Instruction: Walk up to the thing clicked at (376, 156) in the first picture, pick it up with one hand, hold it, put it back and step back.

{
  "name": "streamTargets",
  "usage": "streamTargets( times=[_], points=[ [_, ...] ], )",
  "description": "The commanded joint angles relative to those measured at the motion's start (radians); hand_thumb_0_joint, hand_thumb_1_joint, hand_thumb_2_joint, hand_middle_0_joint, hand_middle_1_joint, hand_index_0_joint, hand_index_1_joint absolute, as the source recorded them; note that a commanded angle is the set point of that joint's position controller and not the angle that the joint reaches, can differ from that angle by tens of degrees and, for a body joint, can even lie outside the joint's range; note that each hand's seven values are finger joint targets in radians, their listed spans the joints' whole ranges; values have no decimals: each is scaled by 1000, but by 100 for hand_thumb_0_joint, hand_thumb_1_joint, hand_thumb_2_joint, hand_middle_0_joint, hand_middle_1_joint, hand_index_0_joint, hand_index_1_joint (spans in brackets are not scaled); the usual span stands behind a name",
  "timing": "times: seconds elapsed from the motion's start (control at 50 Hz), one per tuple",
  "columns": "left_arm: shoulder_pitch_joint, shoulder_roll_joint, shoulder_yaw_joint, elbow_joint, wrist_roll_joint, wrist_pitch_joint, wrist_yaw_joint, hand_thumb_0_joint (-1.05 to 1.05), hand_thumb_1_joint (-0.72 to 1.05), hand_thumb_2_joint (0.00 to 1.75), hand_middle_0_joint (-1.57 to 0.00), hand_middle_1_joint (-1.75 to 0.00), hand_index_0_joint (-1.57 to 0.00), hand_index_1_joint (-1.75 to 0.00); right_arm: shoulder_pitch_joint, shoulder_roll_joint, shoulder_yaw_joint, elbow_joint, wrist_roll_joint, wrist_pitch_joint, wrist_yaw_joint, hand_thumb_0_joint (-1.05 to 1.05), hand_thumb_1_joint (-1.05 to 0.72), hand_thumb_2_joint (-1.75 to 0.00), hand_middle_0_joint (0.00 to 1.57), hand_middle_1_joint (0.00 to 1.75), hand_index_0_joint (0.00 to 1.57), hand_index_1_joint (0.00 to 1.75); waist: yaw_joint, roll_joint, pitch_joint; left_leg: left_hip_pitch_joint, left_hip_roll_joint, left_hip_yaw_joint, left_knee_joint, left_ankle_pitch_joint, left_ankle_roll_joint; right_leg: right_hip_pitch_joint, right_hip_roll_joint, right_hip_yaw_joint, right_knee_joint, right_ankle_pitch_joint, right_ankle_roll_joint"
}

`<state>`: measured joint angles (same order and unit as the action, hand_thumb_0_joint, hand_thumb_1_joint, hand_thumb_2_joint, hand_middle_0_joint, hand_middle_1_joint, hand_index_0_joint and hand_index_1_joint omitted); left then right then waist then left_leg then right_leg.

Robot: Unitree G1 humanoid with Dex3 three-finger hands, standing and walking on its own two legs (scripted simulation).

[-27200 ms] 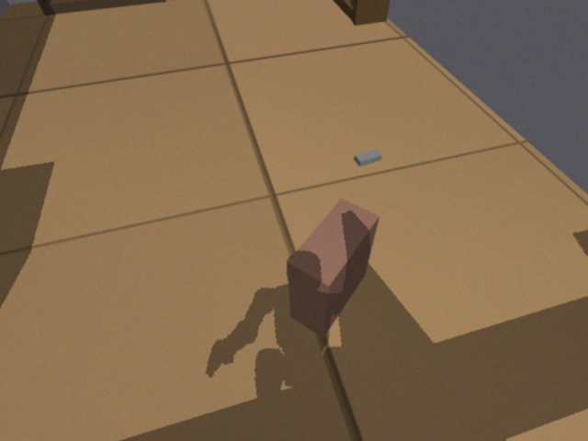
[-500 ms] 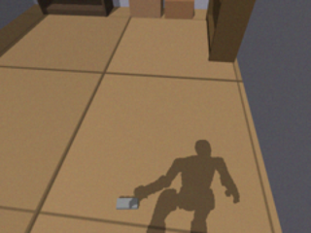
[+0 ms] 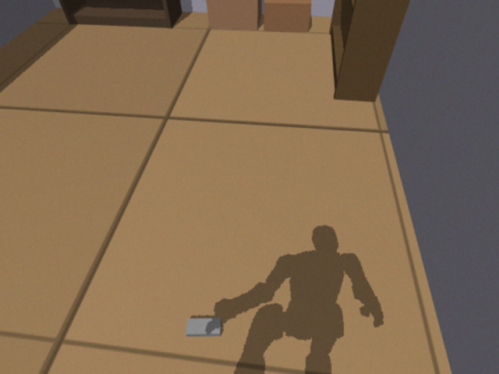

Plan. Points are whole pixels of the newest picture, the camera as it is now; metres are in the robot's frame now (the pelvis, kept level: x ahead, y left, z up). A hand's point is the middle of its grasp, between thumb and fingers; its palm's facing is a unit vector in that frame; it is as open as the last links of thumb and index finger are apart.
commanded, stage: stand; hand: left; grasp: from above
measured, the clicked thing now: (204, 327) +0.41 +0.21 -0.77
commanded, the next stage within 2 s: rise first in 0.34 s
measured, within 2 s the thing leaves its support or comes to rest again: neither
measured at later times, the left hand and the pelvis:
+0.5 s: hand out of the picture +0.08 +0.25 -0.16, palm faces +0.01 -0.94 -0.35, open 7.4 cm; pelvis +0.00 +0.00 +0.00, yaw +0 degrees
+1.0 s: hand out of the picture +0.13 +0.26 -0.22, palm faces -0.12 -0.90 -0.42, open 13.3 cm; pelvis -0.01 +0.01 -0.07, yaw -1 degrees
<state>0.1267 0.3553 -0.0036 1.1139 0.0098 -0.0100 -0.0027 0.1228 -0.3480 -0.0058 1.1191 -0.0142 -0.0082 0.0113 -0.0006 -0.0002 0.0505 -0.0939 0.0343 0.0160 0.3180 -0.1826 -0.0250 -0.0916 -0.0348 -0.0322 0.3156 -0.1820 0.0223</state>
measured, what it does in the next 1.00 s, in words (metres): lowers itself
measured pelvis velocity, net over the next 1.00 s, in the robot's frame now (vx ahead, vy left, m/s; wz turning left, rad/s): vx -0.01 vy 0.01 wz -0.01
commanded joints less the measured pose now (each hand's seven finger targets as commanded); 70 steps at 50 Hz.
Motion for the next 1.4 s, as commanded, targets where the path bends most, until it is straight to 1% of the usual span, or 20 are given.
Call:
streamTargets(
  times=[0.0,0.42,0.44,0.46,0.48,0.5,0.54,0.58,0.62,0.66,0.7,0.78,0.88,0.92,0.96,1.02,1.14,1.24,1.28,1.38],
  points=[
    [-30,214,49,-56,3,-18,10,0,90,90,-20,-30,-20,-30,-28,-215,-36,-56,2,-19,-16,0,-90,-90,20,30,20,30,0,7,-48,-18,100,-80,-62,103,39,-2,-107,82,-53,105,-38],
    [-27,213,44,-54,2,-21,12,0,90,90,-25,-30,-24,-31,-38,-221,-36,-55,4,-19,-18,0,-92,-91,20,30,20,30,1,-1,-69,11,106,-77,-36,171,42,2,-110,79,-42,166,-35],
    [-378,42,49,-405,-54,-109,27,0,82,89,-27,-38,-24,-39,-21,-50,11,-331,76,-70,-40,0,-96,-92,20,30,20,30,-117,12,-3,-119,-40,42,30,12,36,-229,22,15,28,78,-22],
    [-482,88,61,-334,-52,-100,33,0,74,90,-26,-46,-23,-47,19,-77,7,-278,75,-65,-50,0,-91,-90,20,30,20,30,-92,-18,-30,-105,-43,39,43,-16,39,-178,20,2,32,32,-19],
    [-328,135,98,-154,-35,-57,37,0,66,92,-24,-53,-20,-55,51,-104,-7,-265,71,-54,-57,0,-92,-91,20,30,20,30,-79,-42,-18,-130,-48,42,59,-47,40,-196,28,-7,39,-16,-28],
    [-240,183,134,-94,-24,-41,29,0,58,88,-24,-58,-22,-61,59,-112,-20,-289,73,-43,-58,0,-88,-90,20,30,20,30,-38,-34,-17,-172,-43,42,88,-18,37,-206,32,-14,68,-12,-31],
    [-316,257,172,-117,14,-46,17,0,42,86,-22,-71,-22,-72,91,-109,-47,-320,62,-50,-69,0,-88,-89,20,30,20,30,-28,-39,-142,-181,-46,36,146,28,39,-198,27,-7,123,44,-27],
    [-187,230,189,-43,68,-27,-10,0,26,83,-21,-84,-23,-81,124,-98,-68,-348,41,-60,-59,0,-91,-90,20,30,20,30,-19,-34,-215,-243,-53,29,223,76,37,-218,22,-3,202,104,-28],
    [-85,231,226,-77,110,-7,-25,0,10,85,-19,-90,-21,-87,128,-92,-88,-396,30,-65,-48,0,-92,-90,20,30,20,30,33,33,-309,-252,-60,30,263,137,24,-197,24,-4,254,135,-38],
    [-100,201,211,-172,129,20,-19,0,-6,84,-20,-92,-22,-90,111,-79,-90,-452,33,-66,-44,0,-90,-90,20,30,20,30,35,65,-333,-259,-62,31,272,137,18,-211,26,-1,267,127,-38],
    [-90,155,186,-177,148,68,-7,0,-22,85,-21,-92,-22,-91,95,-72,-84,-492,40,-65,-40,0,-88,-89,20,30,20,30,20,37,-271,-316,-56,25,286,98,19,-262,30,-8,268,85,-38],
    [-140,148,181,-266,162,115,13,0,-48,91,-19,-96,-17,-97,79,-72,-92,-547,37,-82,-30,0,-90,-90,20,30,20,30,-1,13,-235,-403,-34,8,359,6,15,-402,46,-24,348,-36,-40],
    [-118,153,212,-418,194,85,24,0,-53,94,-15,-98,-14,-100,107,-57,-98,-582,28,-124,-24,0,-90,-90,20,30,20,30,-10,24,-323,-502,-25,-1,506,-19,21,-519,42,-18,496,-59,-38],
    [-81,126,194,-472,209,71,26,0,-56,97,-15,-99,-13,-101,103,-51,-100,-599,23,-140,-26,0,-90,-90,20,30,20,30,-16,41,-350,-534,-20,-7,553,-19,19,-575,42,-15,556,-62,-39],
    [-23,162,231,-539,233,69,32,0,-56,99,-14,-98,-11,-101,108,-53,-104,-609,21,-146,-32,0,-89,-90,20,30,20,30,-9,76,-398,-536,-15,-11,583,12,14,-598,39,-10,600,-49,-43],
    [33,140,212,-609,260,91,33,0,-58,100,-12,-99,-10,-102,105,-49,-103,-625,18,-153,-35,0,-89,-90,20,30,20,30,-15,79,-410,-568,-12,-21,622,17,15,-638,36,-8,637,-45,-41],
    [112,126,206,-723,274,144,35,0,-59,99,-10,-103,-8,-104,87,-40,-100,-658,20,-170,-37,0,-92,-91,20,30,20,30,-28,50,-442,-652,-14,-21,711,-22,28,-696,33,-4,686,-61,-36],
    [155,118,196,-766,295,157,30,0,-59,98,-10,-103,-9,-104,61,-31,-93,-681,18,-188,-33,0,-92,-91,20,30,20,30,-19,48,-444,-752,-20,-23,786,-62,31,-772,29,-6,761,-97,-38],
    [125,139,199,-803,304,152,31,0,-56,96,-11,-101,-10,-102,54,-40,-94,-688,18,-195,-31,0,-91,-90,20,30,20,30,-28,59,-451,-775,-16,-33,805,-77,28,-820,31,-8,797,-117,-39],
    [-13,164,184,-709,402,84,39,0,-58,97,-9,-103,-8,-104,27,-47,-94,-667,17,-223,-23,0,-91,-90,20,30,20,30,-48,58,-434,-951,-22,-41,943,-192,32,-1018,29,0,938,-206,-39]
  ],
)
